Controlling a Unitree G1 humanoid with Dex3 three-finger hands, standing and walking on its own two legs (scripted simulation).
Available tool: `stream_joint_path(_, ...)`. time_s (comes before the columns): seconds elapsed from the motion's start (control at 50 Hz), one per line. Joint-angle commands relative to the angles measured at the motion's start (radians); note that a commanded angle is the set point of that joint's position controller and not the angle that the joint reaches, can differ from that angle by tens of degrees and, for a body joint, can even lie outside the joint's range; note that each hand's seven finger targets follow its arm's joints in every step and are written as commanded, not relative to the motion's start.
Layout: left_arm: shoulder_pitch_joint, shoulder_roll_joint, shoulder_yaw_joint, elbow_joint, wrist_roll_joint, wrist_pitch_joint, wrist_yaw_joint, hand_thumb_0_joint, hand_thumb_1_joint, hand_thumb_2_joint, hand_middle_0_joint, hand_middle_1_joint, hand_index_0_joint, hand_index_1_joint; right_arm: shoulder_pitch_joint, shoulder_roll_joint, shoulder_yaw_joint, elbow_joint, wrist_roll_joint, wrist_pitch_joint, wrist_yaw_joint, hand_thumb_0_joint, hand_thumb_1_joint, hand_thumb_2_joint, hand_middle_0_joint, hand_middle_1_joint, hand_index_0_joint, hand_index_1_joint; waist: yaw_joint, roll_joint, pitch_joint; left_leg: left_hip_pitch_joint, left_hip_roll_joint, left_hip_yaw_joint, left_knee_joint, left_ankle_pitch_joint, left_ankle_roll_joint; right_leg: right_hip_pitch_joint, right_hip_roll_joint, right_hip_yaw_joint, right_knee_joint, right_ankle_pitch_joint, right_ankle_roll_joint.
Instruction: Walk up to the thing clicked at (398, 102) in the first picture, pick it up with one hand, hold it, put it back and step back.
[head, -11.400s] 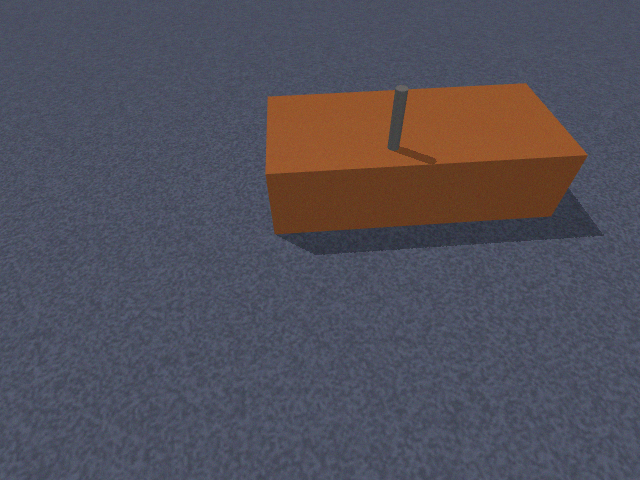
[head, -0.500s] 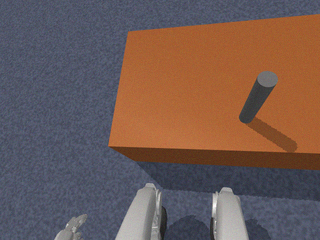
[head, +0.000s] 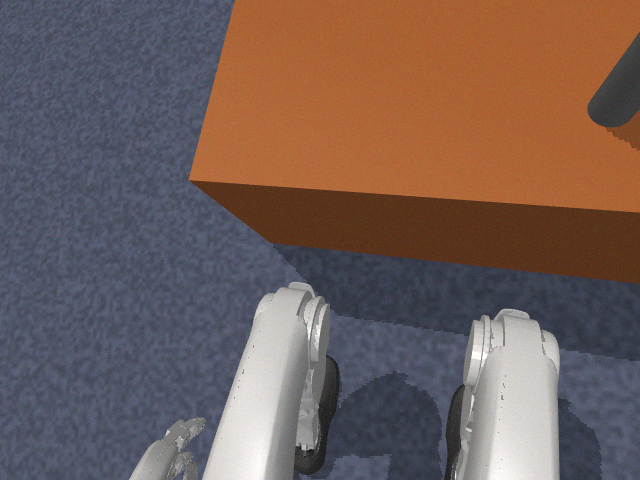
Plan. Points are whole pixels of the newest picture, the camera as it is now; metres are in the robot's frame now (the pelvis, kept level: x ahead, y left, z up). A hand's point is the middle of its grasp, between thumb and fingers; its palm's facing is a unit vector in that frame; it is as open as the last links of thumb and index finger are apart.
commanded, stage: close in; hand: right
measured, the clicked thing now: out of the picture +0.55 -0.26 +0.07
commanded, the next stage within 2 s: rest palm in 0.50 s
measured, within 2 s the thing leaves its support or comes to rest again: leaves its support in 1.96 s
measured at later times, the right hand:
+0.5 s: hand out of the picture +0.52 -0.26 +0.02, palm faces +0.16 +0.99 -0.01, open 17.1 cm
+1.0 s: hand (627, 86) +0.53 -0.24 +0.01, palm faces +0.14 +0.99 -0.01, open 16.5 cm
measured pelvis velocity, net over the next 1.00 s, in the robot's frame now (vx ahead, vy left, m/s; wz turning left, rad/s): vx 0.01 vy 0.01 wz -0.04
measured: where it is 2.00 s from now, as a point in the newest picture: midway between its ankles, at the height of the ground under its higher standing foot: (384, 451)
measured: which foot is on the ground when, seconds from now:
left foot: down 0.00-1.00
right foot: down 0.00-1.00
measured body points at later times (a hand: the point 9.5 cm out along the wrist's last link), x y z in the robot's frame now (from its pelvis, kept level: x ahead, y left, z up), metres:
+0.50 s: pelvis +0.01 +0.00 +0.01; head +0.23 -0.05 +0.40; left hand +0.09 +0.28 -0.10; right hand +0.51 -0.32 +0.02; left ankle +0.11 +0.13 -0.35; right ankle +0.08 -0.14 -0.35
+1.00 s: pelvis +0.01 +0.01 +0.00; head +0.23 -0.04 +0.39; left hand +0.11 +0.28 -0.11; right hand +0.52 -0.30 +0.01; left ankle +0.11 +0.13 -0.35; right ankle +0.08 -0.14 -0.35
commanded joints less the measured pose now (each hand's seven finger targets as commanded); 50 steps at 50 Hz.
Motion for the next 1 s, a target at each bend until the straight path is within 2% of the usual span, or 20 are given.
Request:
stream_joint_path(0.0,0.143,0.246,0.106,-0.063,-0.006,-0.007,0.007,0.0,0.896,0.893,-0.197,-0.297,-0.203,-0.291,-0.38,-0.265,0.039,-0.258,0.008,-0.064,-0.075,0.0,0.458,-0.032,0.068,0.031,0.057,0.031,-0.011,-0.295,-0.649,0.284,-0.033,0.047,-0.223,-0.005,0.064,0.43,0.009,-0.083,-0.281,-0.035,-0.049)
stream_joint_path(0.02,0.151,0.256,0.115,-0.051,-0.006,-0.005,0.01,0.0,0.899,0.894,-0.197,-0.299,-0.203,-0.292,-0.378,-0.233,0.062,-0.231,0.003,-0.055,-0.09,0.0,0.439,-0.024,0.075,0.027,0.06,0.027,0.002,-0.277,-0.617,0.257,-0.034,0.054,-0.225,-0.046,0.062,0.409,0.01,-0.078,-0.285,-0.092,-0.051)
stream_joint_path(0.06,0.158,0.26,0.113,-0.058,-0.011,-0.003,0.016,0.0,0.903,0.895,-0.198,-0.3,-0.204,-0.294,-0.461,-0.276,0.076,-0.385,-0.007,-0.057,-0.118,0.0,0.43,-0.027,0.076,0.028,0.06,0.028,-0.015,-0.358,-0.703,0.265,-0.031,0.047,-0.219,-0.054,0.065,0.476,0.015,-0.077,-0.31,-0.129,-0.046)
stream_joint_path(0.12,0.178,0.256,0.129,-0.055,-0.02,0.007,0.02,0.0,0.901,0.894,-0.195,-0.298,-0.202,-0.291,-0.44,-0.214,0.111,-0.399,-0.009,-0.026,-0.155,0.0,0.443,-0.027,0.074,0.029,0.057,0.029,-0.013,-0.349,-0.741,0.288,-0.031,0.052,-0.204,-0.003,0.068,0.506,0.016,-0.074,-0.317,-0.067,-0.041)
stream_joint_path(0.2,0.21,0.249,0.13,-0.048,-0.028,0.019,0.026,0.0,0.892,0.901,-0.194,-0.298,-0.197,-0.295,-0.367,-0.166,0.101,-0.339,0.011,0.006,-0.192,0.0,0.464,-0.024,0.072,0.031,0.055,0.031,-0.009,-0.293,-0.704,0.302,-0.026,0.055,-0.19,0.09,0.071,0.478,0.017,-0.077,-0.298,0.06,-0.041)
stream_joint_path(0.24,0.209,0.246,0.134,-0.057,-0.033,0.025,0.026,0.0,0.894,0.904,-0.196,-0.3,-0.199,-0.297,-0.322,-0.141,0.1,-0.31,0.012,0.016,-0.206,0.0,0.434,-0.026,0.076,0.029,0.058,0.029,-0.001,-0.228,-0.659,0.323,-0.025,0.05,-0.211,0.089,0.066,0.432,0.018,-0.086,-0.29,0.058,-0.051)
stream_joint_path(0.28,0.201,0.236,0.132,-0.058,-0.031,0.031,0.023,0.0,0.9,0.901,-0.198,-0.301,-0.201,-0.297,-0.291,-0.108,0.108,-0.293,0.007,0.011,-0.213,0.0,0.417,-0.03,0.079,0.029,0.06,0.029,-0.013,-0.222,-0.623,0.31,-0.021,0.041,-0.209,0.099,0.066,0.413,0.02,-0.094,-0.289,0.073,-0.052)
stream_joint_path(0.32,0.21,0.231,0.135,-0.069,-0.028,0.036,0.019,0.0,0.901,0.901,-0.199,-0.301,-0.202,-0.297,-0.272,-0.091,0.116,-0.301,0.004,0.005,-0.219,0.0,0.436,-0.032,0.075,0.031,0.057,0.032,-0.006,-0.218,-0.64,0.34,-0.019,0.036,-0.211,0.151,0.065,0.423,0.019,-0.098,-0.277,0.128,-0.054)
stream_joint_path(0.48,0.21,0.217,0.156,-0.067,-0.029,0.045,0.013,0.0,0.897,0.901,-0.198,-0.3,-0.201,-0.298,-0.322,-0.025,0.141,-0.368,0.021,-0.032,-0.221,0.0,0.425,-0.043,0.069,0.035,0.05,0.035,0.005,-0.18,-0.725,0.417,-0.011,0.013,-0.23,0.216,0.057,0.45,0.016,-0.106,-0.254,0.184,-0.059)
stream_joint_path(0.52,0.212,0.216,0.163,-0.062,-0.028,0.046,0.012,0.0,0.899,0.901,-0.198,-0.301,-0.201,-0.298,-0.337,-0.062,0.12,-0.398,0.014,-0.037,-0.232,0.0,0.415,-0.044,0.069,0.035,0.049,0.035,-0.015,-0.192,-0.768,0.442,-0.012,0.005,-0.238,0.21,0.057,0.461,0.016,-0.114,-0.257,0.177,-0.057)
stream_joint_path(0.6,0.19,0.213,0.164,-0.05,-0.023,0.05,0.011,0.0,0.839,0.943,-0.201,-0.288,-0.182,-0.308,-0.339,-0.01,0.162,-0.366,0.002,-0.041,-0.24,0.0,0.408,-0.083,0.06,0.048,0.044,0.048,-0.012,-0.217,-0.708,0.383,-0.013,0.006,-0.236,0.153,0.063,0.451,0.017,-0.116,-0.278,0.123,-0.051)
stream_joint_path(0.62,0.195,0.213,0.166,-0.053,-0.021,0.05,0.011,0.0,0.837,0.947,-0.2,-0.286,-0.179,-0.308,-0.363,-0.034,0.152,-0.418,0.003,-0.05,-0.241,0.0,0.399,-0.085,0.06,0.048,0.044,0.048,-0.018,-0.237,-0.739,0.406,-0.01,0.005,-0.232,0.178,0.063,0.463,0.018,-0.117,-0.272,0.147,-0.051)
stream_joint_path(0.64,0.192,0.217,0.167,-0.054,-0.024,0.051,0.011,0.0,0.842,0.94,-0.2,-0.287,-0.182,-0.307,-0.329,-0.02,0.155,-0.358,-0.001,-0.043,-0.241,0.0,0.408,-0.082,0.065,0.051,0.048,0.051,-0.011,-0.198,-0.726,0.399,-0.011,0.009,-0.237,0.166,0.061,0.463,0.017,-0.114,-0.273,0.137,-0.052)
stream_joint_path(0.74,0.185,0.212,0.167,-0.055,-0.023,0.055,0.011,0.0,0.838,0.942,-0.201,-0.288,-0.182,-0.309,-0.361,-0.014,0.16,-0.392,0.006,-0.047,-0.241,0.0,0.436,-0.075,0.095,0.062,0.079,0.063,-0.01,-0.203,-0.753,0.413,-0.009,0.011,-0.223,0.206,0.061,0.477,0.018,-0.11,-0.264,0.179,-0.051)
stream_joint_path(0.78,0.183,0.212,0.168,-0.054,-0.022,0.056,0.01,0.0,0.833,0.943,-0.202,-0.288,-0.182,-0.309,-0.357,0.016,0.17,-0.371,0.011,-0.044,-0.242,0.0,0.451,-0.076,0.088,0.06,0.073,0.061,-0.005,-0.196,-0.746,0.405,-0.008,0.013,-0.214,0.211,0.063,0.471,0.019,-0.106,-0.267,0.188,-0.049)
stream_joint_path(0.86,0.183,0.212,0.168,-0.055,-0.022,0.061,0.005,0.0,0.879,0.912,-0.207,-0.301,-0.2,-0.308,-0.359,0.02,0.184,-0.32,-0.006,-0.041,-0.249,0.0,0.409,-0.07,0.227,0.12,0.205,0.121,0.004,-0.182,-0.702,0.38,-0.009,0.014,-0.222,0.165,0.064,0.438,0.022,-0.107,-0.27,0.14,-0.051)
stream_joint_path(0.92,0.182,0.207,0.164,-0.059,-0.017,0.063,0.006,0.0,0.885,0.91,-0.206,-0.301,-0.201,-0.306,-0.4,-0.019,0.173,-0.373,-0.007,-0.053,-0.25,0.0,0.42,-0.106,0.317,0.188,0.297,0.189,-0.002,-0.167,-0.732,0.425,-0.009,0.0,-0.237,0.173,0.057,0.41,0.021,-0.121,-0.245,0.134,-0.058)
stream_joint_path(0.94,0.177,0.206,0.159,-0.062,-0.019,0.063,0.005,0.0,0.88,0.912,-0.204,-0.299,-0.198,-0.306,-0.381,-0.024,0.166,-0.325,-0.007,-0.049,-0.253,0.0,0.402,-0.11,0.362,0.21,0.34,0.211,-0.007,-0.152,-0.73,0.427,-0.01,-0.001,-0.236,0.163,0.057,0.4,0.022,-0.123,-0.245,0.125,-0.059)
stream_joint_path(0.96,0.178,0.208,0.161,-0.062,-0.018,0.064,0.007,0.0,0.884,0.912,-0.204,-0.3,-0.199,-0.305,-0.427,-0.026,0.17,-0.386,-0.002,-0.055,-0.255,0.0,0.408,-0.123,0.378,0.226,0.359,0.227,-0.008,-0.177,-0.749,0.423,-0.01,-0.001,-0.234,0.166,0.059,0.416,0.021,-0.122,-0.246,0.128,-0.057)
stream_joint_path(0.98,0.18,0.209,0.161,-0.058,-0.018,0.064,0.006,0.0,0.88,0.912,-0.203,-0.3,-0.198,-0.305,-0.402,-0.014,0.168,-0.337,-0.004,-0.05,-0.259,0.0,0.4,-0.138,0.411,0.252,0.391,0.253,-0.005,-0.174,-0.731,0.412,-0.011,0.004,-0.231,0.167,0.059,0.427,0.022,-0.119,-0.25,0.131,-0.054)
